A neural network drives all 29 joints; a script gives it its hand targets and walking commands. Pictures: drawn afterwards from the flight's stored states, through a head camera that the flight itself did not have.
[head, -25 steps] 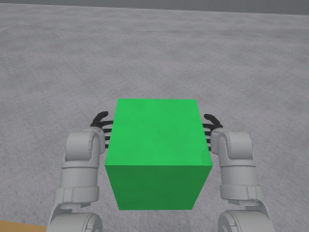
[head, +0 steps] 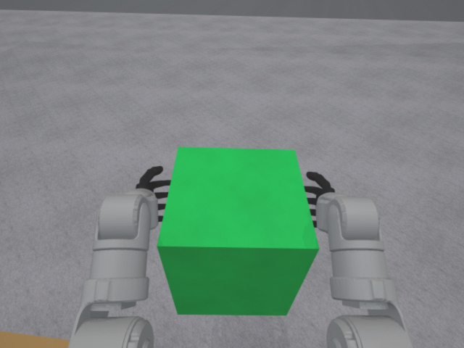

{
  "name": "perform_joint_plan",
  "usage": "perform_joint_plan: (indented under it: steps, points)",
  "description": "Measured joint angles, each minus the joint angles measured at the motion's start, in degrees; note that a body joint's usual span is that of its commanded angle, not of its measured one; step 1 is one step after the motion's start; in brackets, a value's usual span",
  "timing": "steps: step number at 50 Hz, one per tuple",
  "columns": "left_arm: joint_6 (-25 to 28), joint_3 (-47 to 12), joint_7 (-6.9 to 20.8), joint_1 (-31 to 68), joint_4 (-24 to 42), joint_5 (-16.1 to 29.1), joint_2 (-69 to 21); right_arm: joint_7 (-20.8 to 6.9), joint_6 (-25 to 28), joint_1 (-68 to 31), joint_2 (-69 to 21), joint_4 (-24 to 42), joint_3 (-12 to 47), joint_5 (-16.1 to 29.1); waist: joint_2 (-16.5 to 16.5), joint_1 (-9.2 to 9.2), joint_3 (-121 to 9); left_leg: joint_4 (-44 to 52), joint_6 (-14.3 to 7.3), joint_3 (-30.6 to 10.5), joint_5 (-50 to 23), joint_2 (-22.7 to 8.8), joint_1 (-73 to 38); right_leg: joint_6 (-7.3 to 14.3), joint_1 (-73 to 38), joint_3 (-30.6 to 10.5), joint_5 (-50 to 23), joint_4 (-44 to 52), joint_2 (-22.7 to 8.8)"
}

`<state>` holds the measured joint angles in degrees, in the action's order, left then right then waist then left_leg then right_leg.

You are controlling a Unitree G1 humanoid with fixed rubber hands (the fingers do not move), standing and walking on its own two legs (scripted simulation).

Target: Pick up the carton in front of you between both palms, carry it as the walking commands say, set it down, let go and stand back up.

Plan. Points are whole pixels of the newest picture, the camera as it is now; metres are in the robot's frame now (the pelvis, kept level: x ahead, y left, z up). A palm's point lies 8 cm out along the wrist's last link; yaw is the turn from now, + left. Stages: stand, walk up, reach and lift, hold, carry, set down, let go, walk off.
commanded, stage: carry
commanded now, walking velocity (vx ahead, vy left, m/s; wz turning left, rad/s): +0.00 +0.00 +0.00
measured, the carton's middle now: (234, 234) +0.34 +0.00 +0.04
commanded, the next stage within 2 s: none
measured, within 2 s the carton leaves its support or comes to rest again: neither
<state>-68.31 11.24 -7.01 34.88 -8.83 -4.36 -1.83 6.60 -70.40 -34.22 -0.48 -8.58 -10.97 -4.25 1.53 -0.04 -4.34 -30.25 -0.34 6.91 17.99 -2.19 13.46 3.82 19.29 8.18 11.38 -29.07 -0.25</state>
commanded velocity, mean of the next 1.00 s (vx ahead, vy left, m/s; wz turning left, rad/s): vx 0.28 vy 0.00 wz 0.00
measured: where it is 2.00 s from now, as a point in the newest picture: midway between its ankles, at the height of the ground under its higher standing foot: (215, 282)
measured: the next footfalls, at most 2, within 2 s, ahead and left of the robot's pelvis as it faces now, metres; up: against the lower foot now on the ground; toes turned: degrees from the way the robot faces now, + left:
right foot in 0.94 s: +0.19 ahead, -0.09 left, +0.00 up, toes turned -5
left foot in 1.46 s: +0.58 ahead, +0.13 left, -0.12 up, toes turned +5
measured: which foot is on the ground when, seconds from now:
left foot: down 0.00-0.96, up 0.98-1.00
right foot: down 0.00-0.70, up 0.72-0.92, down 0.94-1.00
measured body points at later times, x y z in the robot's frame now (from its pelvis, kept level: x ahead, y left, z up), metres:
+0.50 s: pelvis +0.00 +0.00 +0.00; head -0.02 -0.01 +0.45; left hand +0.35 +0.15 +0.12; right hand +0.35 -0.16 +0.11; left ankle -0.02 +0.11 -0.73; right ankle +0.05 -0.08 -0.73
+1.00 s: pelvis +0.12 -0.01 -0.01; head +0.13 -0.02 +0.44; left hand +0.48 +0.14 +0.10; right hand +0.48 -0.17 +0.09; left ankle -0.01 +0.10 -0.69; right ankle +0.15 -0.09 -0.73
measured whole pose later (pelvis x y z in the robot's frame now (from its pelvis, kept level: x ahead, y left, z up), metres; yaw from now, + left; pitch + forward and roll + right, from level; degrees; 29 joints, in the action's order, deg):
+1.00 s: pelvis +0.12 -0.01 -0.01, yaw +1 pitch +5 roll -1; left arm -67.3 10.7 -7.3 34.7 -6.3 -6.2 -3.4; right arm 6.7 -68.8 -34.0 1.1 -7.2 -10.7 -2.2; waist 1.6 -0.3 -4.8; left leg -51.2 -0.4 2.5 28.5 -1.9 17.1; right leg 4.2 24.9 7.5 15.1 -35.4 0.6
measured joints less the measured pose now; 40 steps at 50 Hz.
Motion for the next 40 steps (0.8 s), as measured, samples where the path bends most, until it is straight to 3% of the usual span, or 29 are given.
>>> perform_joint_plan:
  steps: [10,27,31,35,38,40]
  points:
    - [-0.22,0.22,0.11,-0.87,0.69,-0.31,-0.16,-0.03,-0.03,-0.69,0.14,-1.14,0.32,0.08,-0.66,-0.36,-0.11,1.09,-0.11,-0.05,-0.7,0.43,-0.22,-0.14,0.0,0.03,-0.39,0.5,-0.39]
    - [-0.44,-0.17,0.13,-0.14,-0.35,0.22,0.32,0.03,-0.56,-0.2,0.0,-0.46,0.22,-0.17,-0.39,0.61,-0.83,-0.66,-0.19,0.19,1.34,-0.22,0.32,0.2,0.26,-0.08,0.05,-0.08,0.06]
    - [-0.62,-0.66,-0.04,-0.32,0.47,-0.12,-0.09,0.01,-0.6,0.09,0.19,0.23,-0.34,0.29,-0.8,0.07,-2.52,-4.49,-1.45,-0.6,7.94,0.29,2.52,0.41,1.01,0.05,0.68,0.04,0.02]
    - [-0.57,-0.55,0.03,-0.86,-0.4,-0.4,-0.01,-0.09,-0.1,-0.53,0.22,-2.18,-0.24,0.28,-1.49,-1.1,-3.39,0.25,-2.23,-0.58,1.34,1.54,0.53,-0.53,1.42,-0.22,3.7,-2.32,-0.88]
    - [-0.62,-0.06,0.1,-1.65,-0.22,0.21,0.77,-0.05,0.75,-0.24,-0.67,-3.21,0.54,-0.26,-1.09,-3.3,-3.54,0.01,-1.95,-1.62,2.31,1.58,-0.01,-1.1,4.39,-2.01,12.07,-11.31,-0.13]
    - [-0.71,0.36,0.19,-1.81,0.66,0.04,0.66,0.27,1.04,0.48,-0.43,-2.31,1.76,0.39,-0.38,-4.28,-3.08,0.62,-1.78,-2.55,3.15,1.15,-0.76,-1.24,6.69,-2.86,13.04,-15.46,0.47]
